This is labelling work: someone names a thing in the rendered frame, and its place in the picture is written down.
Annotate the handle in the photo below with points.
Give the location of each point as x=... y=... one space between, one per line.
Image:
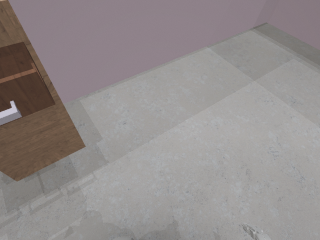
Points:
x=10 y=114

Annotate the cabinet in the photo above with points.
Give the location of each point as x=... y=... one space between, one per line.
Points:
x=40 y=139

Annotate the drawer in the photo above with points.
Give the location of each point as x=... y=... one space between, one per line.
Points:
x=21 y=82

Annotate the robot right hand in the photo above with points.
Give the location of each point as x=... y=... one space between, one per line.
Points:
x=255 y=232

